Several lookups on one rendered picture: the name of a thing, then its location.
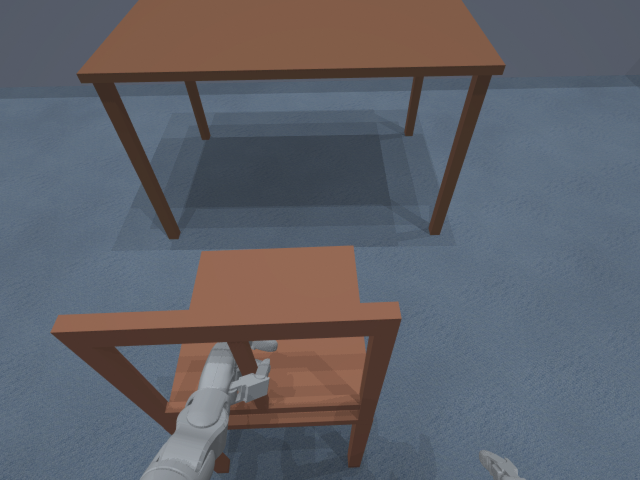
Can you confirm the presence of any robot left forearm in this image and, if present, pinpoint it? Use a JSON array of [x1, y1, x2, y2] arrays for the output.
[[140, 388, 230, 480]]

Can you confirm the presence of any table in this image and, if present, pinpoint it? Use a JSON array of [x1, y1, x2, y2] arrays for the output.
[[77, 0, 506, 239]]

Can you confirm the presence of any left robot hand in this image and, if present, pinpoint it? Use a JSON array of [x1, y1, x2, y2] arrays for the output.
[[198, 340, 278, 406]]

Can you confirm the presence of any chair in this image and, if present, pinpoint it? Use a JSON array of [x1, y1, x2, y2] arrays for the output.
[[50, 245, 402, 473]]

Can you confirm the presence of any right robot hand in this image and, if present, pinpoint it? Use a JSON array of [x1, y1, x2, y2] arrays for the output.
[[479, 450, 526, 480]]

